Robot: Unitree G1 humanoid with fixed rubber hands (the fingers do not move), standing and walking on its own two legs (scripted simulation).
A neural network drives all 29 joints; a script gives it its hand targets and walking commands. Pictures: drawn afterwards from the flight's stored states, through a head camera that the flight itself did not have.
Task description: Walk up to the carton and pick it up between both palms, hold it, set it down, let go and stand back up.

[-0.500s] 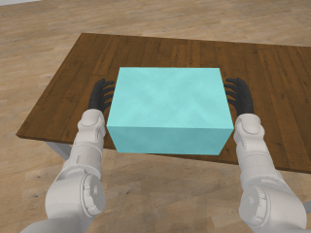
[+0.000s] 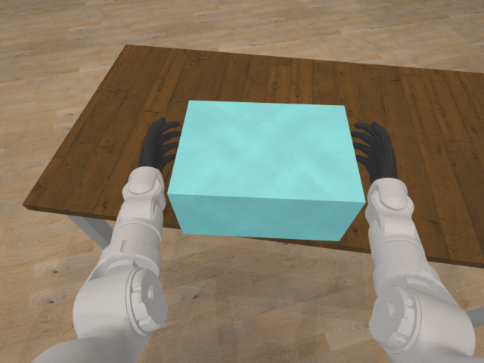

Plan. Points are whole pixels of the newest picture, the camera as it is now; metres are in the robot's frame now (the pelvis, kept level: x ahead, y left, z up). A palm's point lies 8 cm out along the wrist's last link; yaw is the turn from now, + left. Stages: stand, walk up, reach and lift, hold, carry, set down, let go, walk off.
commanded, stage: set down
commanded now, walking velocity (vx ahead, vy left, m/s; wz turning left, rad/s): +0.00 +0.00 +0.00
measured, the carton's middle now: (263, 170) +0.45 +0.03 +0.02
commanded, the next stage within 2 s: none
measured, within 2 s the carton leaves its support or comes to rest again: neither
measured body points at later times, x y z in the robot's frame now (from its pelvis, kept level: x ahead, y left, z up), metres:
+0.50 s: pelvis +0.00 +0.00 +0.00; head +0.08 +0.02 +0.44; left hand +0.43 +0.23 +0.06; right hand +0.44 -0.16 +0.07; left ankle +0.01 +0.12 -0.75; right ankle -0.04 -0.12 -0.75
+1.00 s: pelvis +0.00 +0.00 -0.01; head +0.08 +0.02 +0.43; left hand +0.44 +0.24 +0.03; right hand +0.46 -0.16 +0.04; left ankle +0.01 +0.12 -0.75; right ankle -0.04 -0.12 -0.75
